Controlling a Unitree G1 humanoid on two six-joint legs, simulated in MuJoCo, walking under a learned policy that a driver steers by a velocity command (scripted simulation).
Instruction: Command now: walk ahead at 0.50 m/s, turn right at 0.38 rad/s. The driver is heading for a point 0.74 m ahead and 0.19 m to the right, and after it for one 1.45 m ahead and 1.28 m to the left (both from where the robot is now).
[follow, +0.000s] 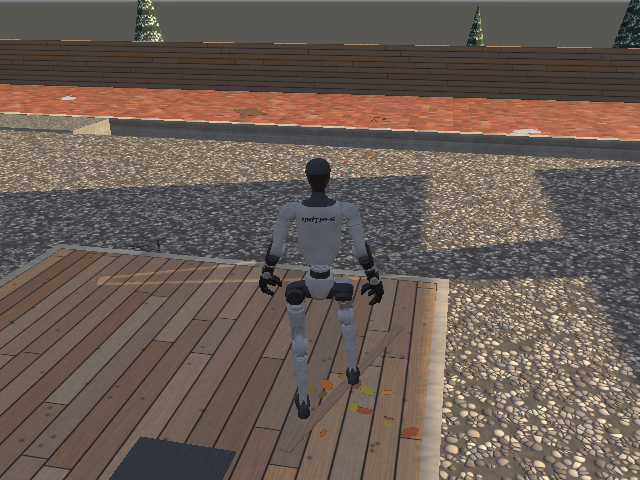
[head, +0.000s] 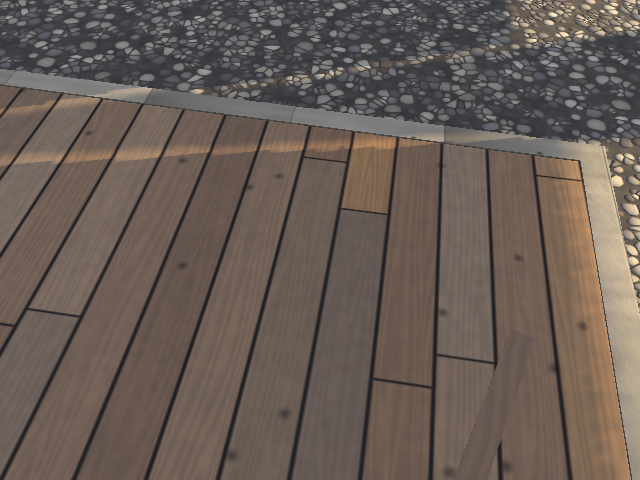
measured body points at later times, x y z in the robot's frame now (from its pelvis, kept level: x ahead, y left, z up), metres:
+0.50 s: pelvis +0.29 -0.07 +0.00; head +0.32 -0.09 +0.45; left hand +0.44 +0.19 -0.11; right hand +0.39 -0.37 -0.10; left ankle +0.44 +0.10 -0.68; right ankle +0.26 -0.14 -0.75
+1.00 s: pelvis +0.57 -0.09 +0.00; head +0.60 -0.09 +0.45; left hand +0.84 +0.07 -0.10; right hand +0.47 -0.35 -0.12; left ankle +0.58 +0.01 -0.75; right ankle +0.60 -0.29 -0.69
